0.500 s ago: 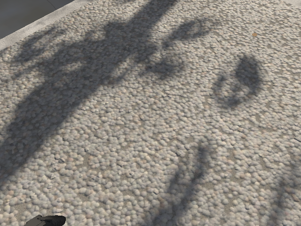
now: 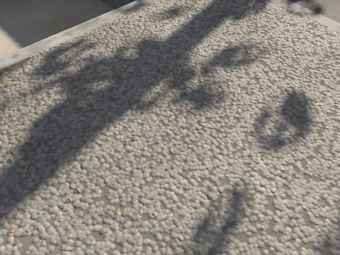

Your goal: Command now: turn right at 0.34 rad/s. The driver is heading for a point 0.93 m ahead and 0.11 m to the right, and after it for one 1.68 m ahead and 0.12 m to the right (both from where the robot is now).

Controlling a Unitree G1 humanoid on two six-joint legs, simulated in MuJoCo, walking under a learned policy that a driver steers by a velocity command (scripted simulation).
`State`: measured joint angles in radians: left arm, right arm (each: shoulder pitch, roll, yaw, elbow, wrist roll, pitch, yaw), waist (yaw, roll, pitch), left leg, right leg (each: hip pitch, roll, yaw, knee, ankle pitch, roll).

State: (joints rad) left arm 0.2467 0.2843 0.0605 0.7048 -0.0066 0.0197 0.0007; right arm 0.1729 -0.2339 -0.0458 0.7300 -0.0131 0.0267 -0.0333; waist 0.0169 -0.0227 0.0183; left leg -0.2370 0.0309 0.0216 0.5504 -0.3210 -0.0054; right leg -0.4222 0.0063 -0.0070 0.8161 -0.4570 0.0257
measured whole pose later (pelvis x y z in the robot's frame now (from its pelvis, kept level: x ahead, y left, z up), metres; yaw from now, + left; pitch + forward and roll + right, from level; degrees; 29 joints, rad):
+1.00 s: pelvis +0.15 -0.06 +0.01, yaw -8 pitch +2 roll -1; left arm 0.05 0.28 0.05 0.61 -0.02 -0.10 -0.03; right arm 0.47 -0.26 -0.05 0.82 0.03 -0.03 -0.02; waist -0.12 -0.03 0.02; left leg -0.03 -0.02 -0.19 0.34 -0.35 0.02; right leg -0.50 0.01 0.07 0.53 -0.11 0.05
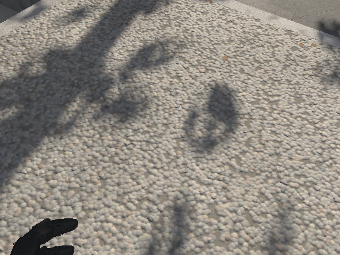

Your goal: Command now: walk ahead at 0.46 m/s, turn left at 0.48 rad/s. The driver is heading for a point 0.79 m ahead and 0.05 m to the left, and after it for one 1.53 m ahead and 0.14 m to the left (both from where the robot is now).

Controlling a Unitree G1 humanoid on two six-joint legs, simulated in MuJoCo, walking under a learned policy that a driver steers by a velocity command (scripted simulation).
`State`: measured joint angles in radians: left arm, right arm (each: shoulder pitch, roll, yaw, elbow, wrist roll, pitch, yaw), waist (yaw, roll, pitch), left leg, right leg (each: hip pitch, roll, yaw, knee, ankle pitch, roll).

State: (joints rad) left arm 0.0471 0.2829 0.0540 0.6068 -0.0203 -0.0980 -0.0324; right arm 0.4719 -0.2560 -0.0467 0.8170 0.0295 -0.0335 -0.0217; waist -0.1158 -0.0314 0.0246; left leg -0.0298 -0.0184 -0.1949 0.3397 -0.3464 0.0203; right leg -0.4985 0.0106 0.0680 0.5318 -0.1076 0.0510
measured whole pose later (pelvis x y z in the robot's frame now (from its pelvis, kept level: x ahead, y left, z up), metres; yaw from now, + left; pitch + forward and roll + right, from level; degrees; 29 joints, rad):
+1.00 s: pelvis +0.52 +0.11 -0.01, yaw +6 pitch +1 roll +3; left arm 0.13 0.26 0.04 0.74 -0.02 -0.03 -0.05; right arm 0.31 -0.28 -0.07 0.81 0.00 -0.07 -0.01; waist -0.07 -0.04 0.04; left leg 0.10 -0.04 0.24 0.22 -0.33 0.02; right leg -0.64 -0.09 0.00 0.67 0.01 -0.02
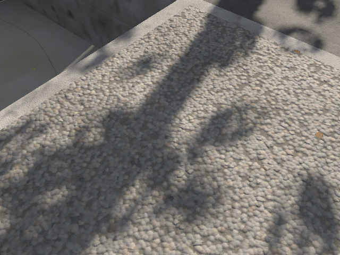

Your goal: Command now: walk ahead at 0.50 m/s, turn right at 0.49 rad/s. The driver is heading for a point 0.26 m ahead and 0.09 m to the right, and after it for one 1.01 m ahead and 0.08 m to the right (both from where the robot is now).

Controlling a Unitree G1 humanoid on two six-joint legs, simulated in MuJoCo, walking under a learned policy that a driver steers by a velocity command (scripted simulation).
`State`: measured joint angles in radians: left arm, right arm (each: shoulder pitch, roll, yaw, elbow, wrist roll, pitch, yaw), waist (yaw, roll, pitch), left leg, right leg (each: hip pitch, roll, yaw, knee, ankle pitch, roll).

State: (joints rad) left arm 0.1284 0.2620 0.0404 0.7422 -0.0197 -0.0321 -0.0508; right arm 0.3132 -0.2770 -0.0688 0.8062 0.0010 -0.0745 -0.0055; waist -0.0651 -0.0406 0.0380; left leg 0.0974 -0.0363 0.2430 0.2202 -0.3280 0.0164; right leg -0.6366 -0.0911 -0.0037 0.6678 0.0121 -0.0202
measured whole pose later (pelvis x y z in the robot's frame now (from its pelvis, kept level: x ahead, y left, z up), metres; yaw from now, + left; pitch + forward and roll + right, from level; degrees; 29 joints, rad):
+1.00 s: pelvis +0.59 -0.05 +0.01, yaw -2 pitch +2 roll +0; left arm 0.02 0.27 0.03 0.65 0.00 -0.10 -0.01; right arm 0.40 -0.28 -0.05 0.77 0.03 -0.04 -0.02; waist -0.10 -0.03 0.03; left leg -0.08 -0.12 -0.19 0.35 -0.29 0.09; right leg -0.58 -0.01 0.12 0.53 0.02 0.06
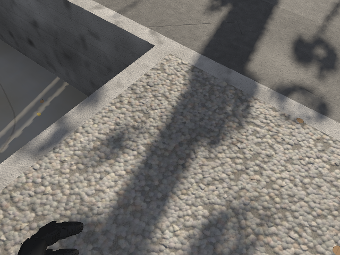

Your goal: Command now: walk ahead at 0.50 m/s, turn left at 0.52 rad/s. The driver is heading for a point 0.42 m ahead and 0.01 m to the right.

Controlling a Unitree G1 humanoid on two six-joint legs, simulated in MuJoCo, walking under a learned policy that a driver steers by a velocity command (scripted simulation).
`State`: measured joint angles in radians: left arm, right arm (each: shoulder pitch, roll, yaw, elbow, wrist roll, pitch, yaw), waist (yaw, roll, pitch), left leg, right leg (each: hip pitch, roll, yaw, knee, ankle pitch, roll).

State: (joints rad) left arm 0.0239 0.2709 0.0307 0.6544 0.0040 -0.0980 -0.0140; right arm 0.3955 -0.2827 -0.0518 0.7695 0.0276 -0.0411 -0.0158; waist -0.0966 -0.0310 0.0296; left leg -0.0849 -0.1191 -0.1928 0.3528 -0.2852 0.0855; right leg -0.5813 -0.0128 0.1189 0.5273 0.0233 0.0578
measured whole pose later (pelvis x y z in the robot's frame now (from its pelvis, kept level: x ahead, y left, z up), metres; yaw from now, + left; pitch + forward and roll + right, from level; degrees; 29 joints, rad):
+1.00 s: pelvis +0.35 +0.02 -0.01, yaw +11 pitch -1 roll +1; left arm 0.24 0.23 0.02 0.91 0.01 -0.01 0.03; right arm 0.19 -0.22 -0.03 0.86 -0.02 0.01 -0.01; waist -0.01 0.02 0.01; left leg -0.29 -0.02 0.00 0.49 -0.19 0.01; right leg -0.23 -0.04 0.02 0.55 -0.30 0.03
